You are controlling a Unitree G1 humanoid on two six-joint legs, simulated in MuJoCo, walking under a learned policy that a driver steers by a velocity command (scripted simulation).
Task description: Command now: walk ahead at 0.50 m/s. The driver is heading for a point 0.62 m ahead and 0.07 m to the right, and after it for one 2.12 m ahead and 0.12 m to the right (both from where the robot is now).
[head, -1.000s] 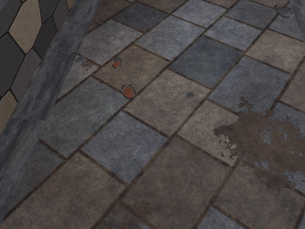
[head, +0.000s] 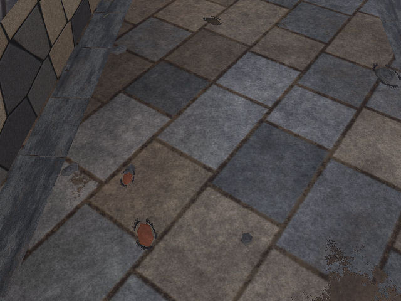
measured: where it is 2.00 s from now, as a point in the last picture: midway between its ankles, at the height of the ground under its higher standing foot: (210, 283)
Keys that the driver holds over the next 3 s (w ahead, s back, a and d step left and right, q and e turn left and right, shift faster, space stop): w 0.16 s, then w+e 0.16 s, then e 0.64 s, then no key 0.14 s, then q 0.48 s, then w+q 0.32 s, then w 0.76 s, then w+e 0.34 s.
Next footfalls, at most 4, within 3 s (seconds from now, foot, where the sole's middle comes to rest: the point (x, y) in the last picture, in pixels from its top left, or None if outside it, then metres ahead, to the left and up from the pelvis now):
0.18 left None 0.29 0.16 -0.79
0.68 right None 0.46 -0.08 -0.78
1.14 left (180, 290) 0.52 0.15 -0.79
1.78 left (168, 295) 0.50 0.19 -0.79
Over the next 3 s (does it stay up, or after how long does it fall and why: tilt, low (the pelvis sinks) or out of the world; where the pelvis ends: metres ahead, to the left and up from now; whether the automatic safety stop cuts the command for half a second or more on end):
stays up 1.12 0.13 0.00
